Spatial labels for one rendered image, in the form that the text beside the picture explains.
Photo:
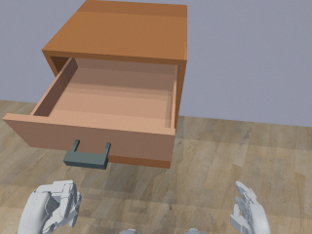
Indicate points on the cabinet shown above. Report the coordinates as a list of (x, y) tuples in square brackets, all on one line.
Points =
[(125, 31)]

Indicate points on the drawer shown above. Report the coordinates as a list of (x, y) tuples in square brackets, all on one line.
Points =
[(130, 104)]

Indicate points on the right robot hand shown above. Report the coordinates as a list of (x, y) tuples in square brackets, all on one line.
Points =
[(253, 219)]

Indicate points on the left robot hand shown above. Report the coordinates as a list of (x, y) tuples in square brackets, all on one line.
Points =
[(59, 200)]

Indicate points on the handle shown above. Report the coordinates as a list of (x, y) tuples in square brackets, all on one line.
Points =
[(74, 158)]

